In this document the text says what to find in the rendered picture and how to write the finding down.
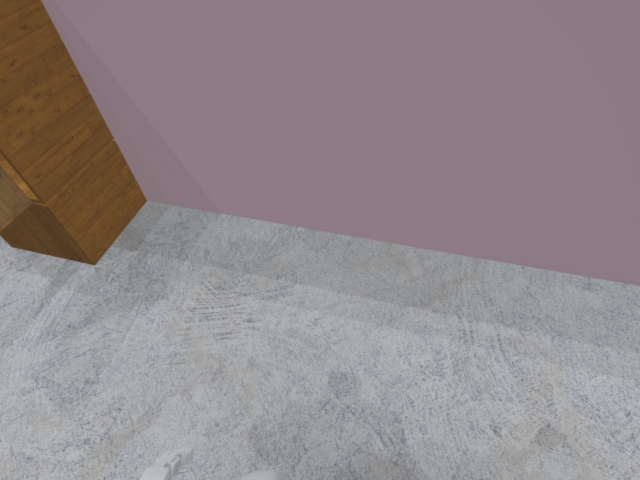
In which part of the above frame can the left robot hand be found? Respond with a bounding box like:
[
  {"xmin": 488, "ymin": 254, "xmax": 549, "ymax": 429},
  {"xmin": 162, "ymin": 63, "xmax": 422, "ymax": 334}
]
[{"xmin": 139, "ymin": 446, "xmax": 194, "ymax": 480}]

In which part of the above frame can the cupboard door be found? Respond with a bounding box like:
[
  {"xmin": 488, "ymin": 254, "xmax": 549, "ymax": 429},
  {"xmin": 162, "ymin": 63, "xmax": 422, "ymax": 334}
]
[{"xmin": 0, "ymin": 165, "xmax": 32, "ymax": 232}]

